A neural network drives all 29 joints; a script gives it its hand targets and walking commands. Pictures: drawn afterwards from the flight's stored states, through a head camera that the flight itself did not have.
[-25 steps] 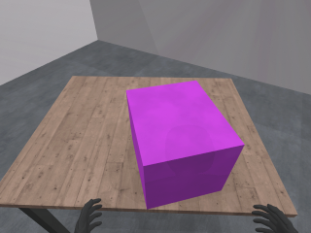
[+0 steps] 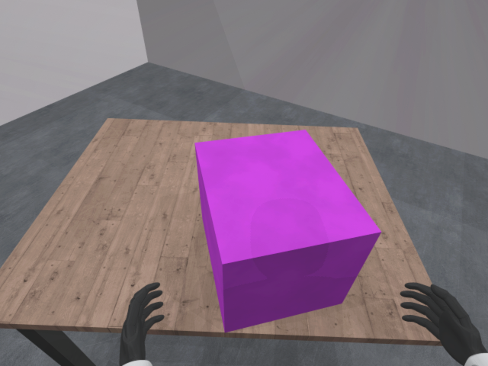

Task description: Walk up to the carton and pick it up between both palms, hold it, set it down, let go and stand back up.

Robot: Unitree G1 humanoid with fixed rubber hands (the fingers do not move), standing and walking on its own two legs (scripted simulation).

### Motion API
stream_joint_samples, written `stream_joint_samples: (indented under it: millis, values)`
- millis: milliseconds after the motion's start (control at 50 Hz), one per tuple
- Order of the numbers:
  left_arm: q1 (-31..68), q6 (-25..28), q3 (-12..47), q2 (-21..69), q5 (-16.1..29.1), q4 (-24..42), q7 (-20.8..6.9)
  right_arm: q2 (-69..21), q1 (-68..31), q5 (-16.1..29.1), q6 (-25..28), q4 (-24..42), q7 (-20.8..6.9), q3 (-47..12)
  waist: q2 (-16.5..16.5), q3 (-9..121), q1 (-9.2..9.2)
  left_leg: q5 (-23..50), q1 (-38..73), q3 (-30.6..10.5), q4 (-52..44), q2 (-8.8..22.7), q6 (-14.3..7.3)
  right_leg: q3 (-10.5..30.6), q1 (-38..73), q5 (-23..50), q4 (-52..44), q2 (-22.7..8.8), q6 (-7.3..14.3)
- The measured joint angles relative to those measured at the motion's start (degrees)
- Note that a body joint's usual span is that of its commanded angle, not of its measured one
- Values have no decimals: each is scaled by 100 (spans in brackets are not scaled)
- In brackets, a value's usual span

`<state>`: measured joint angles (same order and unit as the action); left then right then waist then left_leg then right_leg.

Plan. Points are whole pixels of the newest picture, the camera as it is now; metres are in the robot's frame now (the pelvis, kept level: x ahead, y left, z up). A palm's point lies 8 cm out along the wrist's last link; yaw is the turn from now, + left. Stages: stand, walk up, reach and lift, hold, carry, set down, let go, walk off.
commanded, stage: reach and lift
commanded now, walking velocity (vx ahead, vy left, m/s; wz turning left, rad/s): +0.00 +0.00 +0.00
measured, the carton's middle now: (268, 223) +0.42 -0.02 +0.01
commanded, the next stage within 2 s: none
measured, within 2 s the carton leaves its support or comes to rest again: neither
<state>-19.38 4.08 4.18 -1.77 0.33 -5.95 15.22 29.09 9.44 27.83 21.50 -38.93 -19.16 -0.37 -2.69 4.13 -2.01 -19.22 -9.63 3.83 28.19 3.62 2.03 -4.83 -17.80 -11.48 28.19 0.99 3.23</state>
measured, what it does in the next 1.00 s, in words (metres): stands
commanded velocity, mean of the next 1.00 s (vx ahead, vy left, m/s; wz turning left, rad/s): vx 0.00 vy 0.00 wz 0.00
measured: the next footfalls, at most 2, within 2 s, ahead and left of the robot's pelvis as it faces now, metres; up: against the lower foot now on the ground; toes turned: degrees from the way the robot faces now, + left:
none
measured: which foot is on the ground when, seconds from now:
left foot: down 0.00-1.00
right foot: down 0.00-1.00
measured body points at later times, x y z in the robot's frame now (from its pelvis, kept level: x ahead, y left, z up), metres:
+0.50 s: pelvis +0.01 +0.01 +0.01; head +0.00 +0.02 +0.46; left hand +0.25 +0.20 +0.05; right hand +0.28 -0.29 +0.06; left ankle -0.05 +0.14 -0.74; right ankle +0.04 -0.09 -0.74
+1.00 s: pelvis +0.00 +0.01 +0.01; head +0.01 +0.00 +0.46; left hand +0.30 +0.21 +0.10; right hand +0.35 -0.28 +0.10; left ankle -0.05 +0.14 -0.74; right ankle +0.04 -0.09 -0.74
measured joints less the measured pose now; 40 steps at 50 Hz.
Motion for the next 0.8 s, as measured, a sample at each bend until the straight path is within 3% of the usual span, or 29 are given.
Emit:
stream_joint_samples:
  millis: [160,300,540,800]
  values:
    - [365,-808,-127,208,-72,329,-69,73,-368,-45,-587,179,29,-81,119,-7,5,123,165,46,-299,-31,-27,49,147,127,-279,-1,-36]
    - [571,-1179,-297,135,-6,648,-80,120,-594,-224,-912,605,149,117,136,-107,29,228,208,86,-507,-38,-40,85,186,255,-505,14,-50]
    - [1024,-1914,-493,106,1,1117,-162,380,-1192,-59,-1446,676,151,118,109,-90,-3,332,306,92,-716,4,-23,90,352,435,-861,77,-27]
    - [1852,-2712,-751,-40,237,1109,-202,417,-1948,-196,-2189,726,151,180,226,-50,-4,451,198,102,-807,-41,-46,107,226,533,-912,40,-36]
